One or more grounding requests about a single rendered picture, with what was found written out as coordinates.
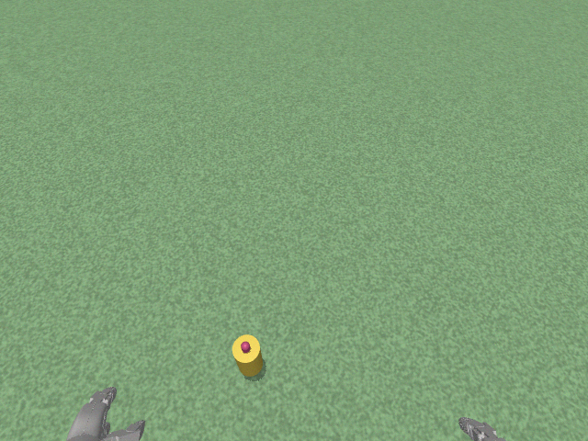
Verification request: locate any left robot hand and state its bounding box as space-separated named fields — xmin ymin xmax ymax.
xmin=66 ymin=387 xmax=145 ymax=441

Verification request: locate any bottle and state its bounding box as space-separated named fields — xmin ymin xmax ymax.
xmin=232 ymin=334 xmax=263 ymax=377

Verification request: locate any right robot hand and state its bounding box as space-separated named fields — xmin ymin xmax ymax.
xmin=458 ymin=417 xmax=506 ymax=441

